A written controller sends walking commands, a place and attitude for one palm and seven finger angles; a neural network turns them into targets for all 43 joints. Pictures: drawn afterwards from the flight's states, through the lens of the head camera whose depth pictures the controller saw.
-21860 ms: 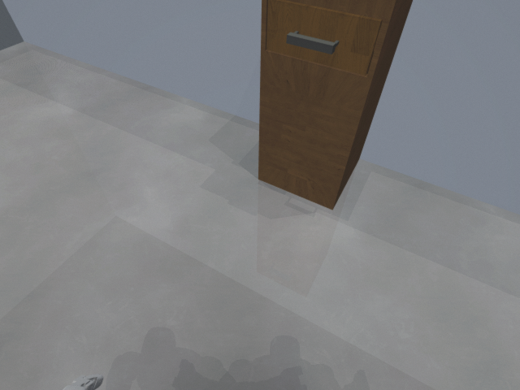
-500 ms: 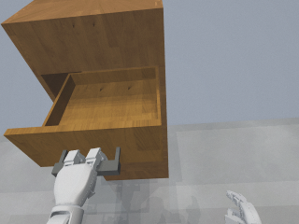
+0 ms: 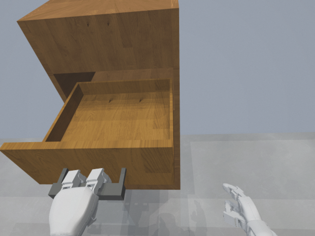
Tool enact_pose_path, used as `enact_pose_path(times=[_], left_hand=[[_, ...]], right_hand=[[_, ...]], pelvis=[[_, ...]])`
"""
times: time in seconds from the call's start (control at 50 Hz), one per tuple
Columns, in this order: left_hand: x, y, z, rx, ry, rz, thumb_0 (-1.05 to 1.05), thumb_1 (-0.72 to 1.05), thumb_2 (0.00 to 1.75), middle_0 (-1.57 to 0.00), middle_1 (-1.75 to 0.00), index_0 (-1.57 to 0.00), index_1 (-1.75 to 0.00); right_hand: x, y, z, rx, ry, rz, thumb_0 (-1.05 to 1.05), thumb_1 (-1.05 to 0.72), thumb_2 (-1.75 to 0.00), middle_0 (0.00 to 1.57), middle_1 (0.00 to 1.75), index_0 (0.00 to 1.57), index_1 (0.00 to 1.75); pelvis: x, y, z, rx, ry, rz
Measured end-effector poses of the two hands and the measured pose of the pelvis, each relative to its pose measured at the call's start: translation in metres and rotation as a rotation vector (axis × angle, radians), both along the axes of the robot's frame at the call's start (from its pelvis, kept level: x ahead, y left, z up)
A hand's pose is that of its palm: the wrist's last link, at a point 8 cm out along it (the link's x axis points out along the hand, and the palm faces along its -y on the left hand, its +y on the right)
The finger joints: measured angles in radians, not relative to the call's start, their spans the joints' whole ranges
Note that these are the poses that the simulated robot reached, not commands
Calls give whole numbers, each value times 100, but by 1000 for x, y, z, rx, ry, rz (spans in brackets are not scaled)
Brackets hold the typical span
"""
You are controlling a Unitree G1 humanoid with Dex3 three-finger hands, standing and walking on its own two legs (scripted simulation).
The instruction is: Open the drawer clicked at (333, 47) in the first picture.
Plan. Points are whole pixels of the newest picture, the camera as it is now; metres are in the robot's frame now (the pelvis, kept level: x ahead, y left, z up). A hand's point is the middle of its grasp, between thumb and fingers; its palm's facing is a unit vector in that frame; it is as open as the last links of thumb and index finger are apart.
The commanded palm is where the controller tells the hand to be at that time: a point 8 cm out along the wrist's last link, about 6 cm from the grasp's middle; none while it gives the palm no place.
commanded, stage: open the thumb to release the handle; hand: left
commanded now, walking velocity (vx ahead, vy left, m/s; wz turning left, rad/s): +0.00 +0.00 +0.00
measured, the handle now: (90, 181) +0.22 +0.19 +0.07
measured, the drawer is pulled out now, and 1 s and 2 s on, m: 0.30 0.30 0.30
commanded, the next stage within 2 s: lift the hand off the handle in 0.58 s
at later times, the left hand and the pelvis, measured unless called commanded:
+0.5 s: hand (85, 208) +0.17 +0.19 +0.05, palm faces +0.04 -0.16 -0.99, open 10.6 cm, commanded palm +0.13 +0.19 +0.11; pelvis -0.01 +0.00 +0.01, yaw +1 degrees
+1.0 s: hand (84, 205) +0.18 +0.19 +0.05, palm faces +0.07 -0.16 -0.98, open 13.8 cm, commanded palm +0.15 +0.20 +0.11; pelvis -0.02 +0.01 +0.01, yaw +1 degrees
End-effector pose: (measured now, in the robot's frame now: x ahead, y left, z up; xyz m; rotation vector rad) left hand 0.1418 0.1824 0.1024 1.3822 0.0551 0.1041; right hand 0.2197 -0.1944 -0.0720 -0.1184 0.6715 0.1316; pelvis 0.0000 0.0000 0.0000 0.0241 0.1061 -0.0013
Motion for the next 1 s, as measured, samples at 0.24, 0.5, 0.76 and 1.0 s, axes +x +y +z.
enact_pose_path(times=[0.24,0.5,0.76,1.0], left_hand=[[12,12,-2,47,-13,22,2,58,77,-32,-133,-37,-130],[5,10,2,28,4,14,0,-1,51,-34,-125,-35,-126],[4,12,0,16,-24,26,0,-45,32,-30,-120,-32,-121],[11,17,-2,24,-22,19,0,-49,30,-31,-120,-32,-120]], right_hand=[[-25,-16,-23,-49,116,-64,2,-91,-90,19,30,19,30],[-18,-6,-9,-37,70,-39,2,-91,-90,19,30,19,30],[-11,2,-3,-49,50,-21,2,-91,-90,19,30,19,30],[-21,8,-9,-51,89,-34,2,-91,-90,19,30,20,30]], pelvis=[[-5,-3,2,4,-10,19],[-11,-4,8,2,-29,18],[-14,1,8,-4,-31,23],[-16,5,9,-7,-36,24]])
